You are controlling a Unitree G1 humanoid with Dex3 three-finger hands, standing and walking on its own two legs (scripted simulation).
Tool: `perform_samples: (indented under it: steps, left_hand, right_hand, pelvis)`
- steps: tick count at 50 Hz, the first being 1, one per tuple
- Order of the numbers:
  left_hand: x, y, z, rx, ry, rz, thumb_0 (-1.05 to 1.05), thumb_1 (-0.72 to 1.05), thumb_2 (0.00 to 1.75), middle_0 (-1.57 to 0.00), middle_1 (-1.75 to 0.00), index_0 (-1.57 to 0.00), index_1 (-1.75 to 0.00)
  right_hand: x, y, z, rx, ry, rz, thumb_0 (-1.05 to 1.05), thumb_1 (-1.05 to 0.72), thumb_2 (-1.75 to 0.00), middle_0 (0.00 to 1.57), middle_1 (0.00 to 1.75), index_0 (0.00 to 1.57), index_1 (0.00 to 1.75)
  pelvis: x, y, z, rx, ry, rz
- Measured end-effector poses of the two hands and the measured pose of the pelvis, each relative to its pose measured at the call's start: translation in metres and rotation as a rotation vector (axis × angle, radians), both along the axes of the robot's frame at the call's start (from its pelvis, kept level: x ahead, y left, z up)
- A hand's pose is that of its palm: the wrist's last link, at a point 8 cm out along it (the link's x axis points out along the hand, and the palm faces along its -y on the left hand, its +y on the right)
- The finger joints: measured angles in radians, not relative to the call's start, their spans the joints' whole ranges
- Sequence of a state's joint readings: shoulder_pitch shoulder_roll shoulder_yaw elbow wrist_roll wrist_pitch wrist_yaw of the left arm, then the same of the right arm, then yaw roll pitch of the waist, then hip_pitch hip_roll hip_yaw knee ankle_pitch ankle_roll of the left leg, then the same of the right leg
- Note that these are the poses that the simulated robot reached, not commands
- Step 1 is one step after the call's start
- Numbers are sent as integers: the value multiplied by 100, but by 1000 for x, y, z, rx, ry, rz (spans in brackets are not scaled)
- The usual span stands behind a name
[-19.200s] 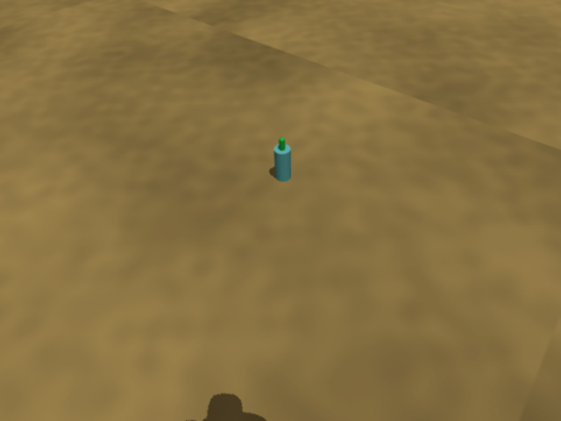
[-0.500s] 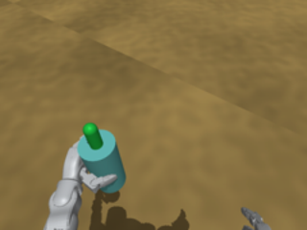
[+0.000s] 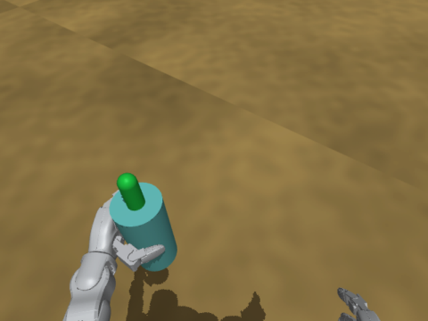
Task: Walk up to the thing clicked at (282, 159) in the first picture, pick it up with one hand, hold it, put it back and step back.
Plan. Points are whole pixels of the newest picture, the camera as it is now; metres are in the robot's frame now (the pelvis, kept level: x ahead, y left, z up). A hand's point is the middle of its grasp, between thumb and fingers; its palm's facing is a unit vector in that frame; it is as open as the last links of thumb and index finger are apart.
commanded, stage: hold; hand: left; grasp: from the side
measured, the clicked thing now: (144, 221) +0.30 +0.15 +0.04
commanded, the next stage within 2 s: crouch in 0.74 s
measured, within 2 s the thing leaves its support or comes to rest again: neither
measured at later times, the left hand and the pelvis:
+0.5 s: hand (141, 223) +0.30 +0.16 +0.03, palm faces -0.04 -1.00 -0.01, open 11.5 cm; pelvis +0.00 +0.00 +0.00, yaw +0 degrees
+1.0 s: hand (141, 227) +0.30 +0.16 +0.02, palm faces -0.03 -1.00 -0.01, open 11.4 cm; pelvis +0.00 +0.00 +0.00, yaw +0 degrees
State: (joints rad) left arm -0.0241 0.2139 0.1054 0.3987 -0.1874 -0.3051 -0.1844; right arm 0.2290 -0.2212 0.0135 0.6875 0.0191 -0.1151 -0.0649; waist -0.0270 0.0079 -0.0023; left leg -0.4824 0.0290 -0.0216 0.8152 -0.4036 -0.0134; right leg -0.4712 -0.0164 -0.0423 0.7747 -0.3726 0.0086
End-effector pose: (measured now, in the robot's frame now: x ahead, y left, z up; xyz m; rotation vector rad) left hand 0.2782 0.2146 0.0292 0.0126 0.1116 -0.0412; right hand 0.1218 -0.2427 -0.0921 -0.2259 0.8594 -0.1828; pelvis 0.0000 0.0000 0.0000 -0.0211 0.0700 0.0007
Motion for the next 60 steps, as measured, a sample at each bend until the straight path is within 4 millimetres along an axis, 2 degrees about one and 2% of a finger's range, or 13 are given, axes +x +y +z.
perform_samples:
  steps: [18,30,47,53,60]
  left_hand:
    - [8,6,4,6,-5,11,-2,-58,110,-58,-104,-62,-106]
    - [5,3,3,-2,-12,14,-2,-58,110,-59,-104,-62,-106]
    - [1,3,0,-3,-9,20,-2,-57,107,-59,-103,-63,-104]
    - [3,4,-14,-1,8,14,-2,-55,103,-61,-99,-65,-101]
    - [2,6,-58,-28,47,18,-2,-54,102,-62,-98,-66,-99]
  right_hand:
    - [4,3,0,3,-4,1,1,-90,-90,20,30,20,30]
    - [0,2,-1,7,6,-4,1,-90,-90,20,30,20,30]
    - [6,1,0,-2,-10,5,1,-89,-90,20,30,20,30]
    - [6,1,-3,-1,-2,13,1,-88,-90,20,30,20,30]
    - [-4,-6,-22,-14,46,25,1,-88,-90,21,30,20,30]
  pelvis:
    - [3,1,0,-2,1,3]
    - [3,0,0,0,2,-1]
    - [3,-1,-1,-1,4,2]
    - [-1,-1,-5,1,23,1]
    - [-8,0,-22,-2,98,-2]
